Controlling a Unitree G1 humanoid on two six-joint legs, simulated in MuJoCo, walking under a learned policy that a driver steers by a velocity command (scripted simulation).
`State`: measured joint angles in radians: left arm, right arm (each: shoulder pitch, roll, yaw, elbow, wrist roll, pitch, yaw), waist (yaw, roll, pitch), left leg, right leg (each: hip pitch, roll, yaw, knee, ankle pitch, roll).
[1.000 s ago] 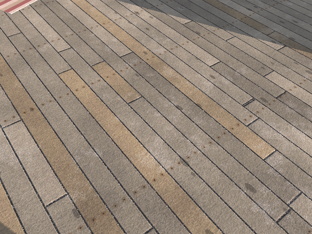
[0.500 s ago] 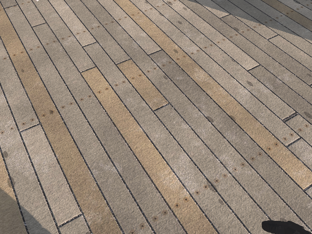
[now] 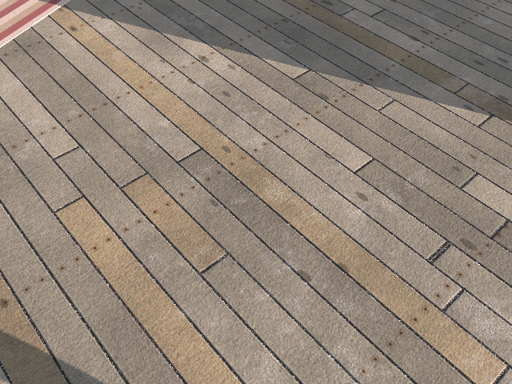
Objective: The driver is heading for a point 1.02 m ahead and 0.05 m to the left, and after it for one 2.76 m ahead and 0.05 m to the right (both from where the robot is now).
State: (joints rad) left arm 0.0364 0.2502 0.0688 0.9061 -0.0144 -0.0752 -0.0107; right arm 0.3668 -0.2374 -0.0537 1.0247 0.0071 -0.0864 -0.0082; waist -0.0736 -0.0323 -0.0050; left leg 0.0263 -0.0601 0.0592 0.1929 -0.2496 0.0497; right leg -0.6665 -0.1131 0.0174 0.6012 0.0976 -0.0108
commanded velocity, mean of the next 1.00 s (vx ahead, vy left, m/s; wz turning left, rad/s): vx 0.42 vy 0.00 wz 0.00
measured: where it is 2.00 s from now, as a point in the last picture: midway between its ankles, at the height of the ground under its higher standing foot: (253, 318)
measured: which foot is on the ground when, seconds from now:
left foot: down 0.00-0.12, up 0.14-0.64, down 0.66-1.00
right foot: up 0.00-0.10, down 0.12-0.66, up 0.68-1.00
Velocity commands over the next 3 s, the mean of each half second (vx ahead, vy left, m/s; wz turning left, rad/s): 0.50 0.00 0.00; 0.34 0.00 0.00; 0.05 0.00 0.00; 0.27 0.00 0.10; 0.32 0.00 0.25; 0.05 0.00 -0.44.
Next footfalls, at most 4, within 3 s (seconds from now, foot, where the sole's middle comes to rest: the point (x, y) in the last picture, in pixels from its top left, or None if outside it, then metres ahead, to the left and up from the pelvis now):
0.12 right None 0.27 -0.14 -0.78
0.66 left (214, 354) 0.59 0.09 -0.78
1.10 right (296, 319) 0.68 -0.14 -0.78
2.30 left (203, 226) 1.02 0.12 -0.78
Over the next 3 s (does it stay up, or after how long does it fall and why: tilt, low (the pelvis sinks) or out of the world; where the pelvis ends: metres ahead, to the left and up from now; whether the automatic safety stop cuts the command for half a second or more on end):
stays up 0.99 -0.02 0.00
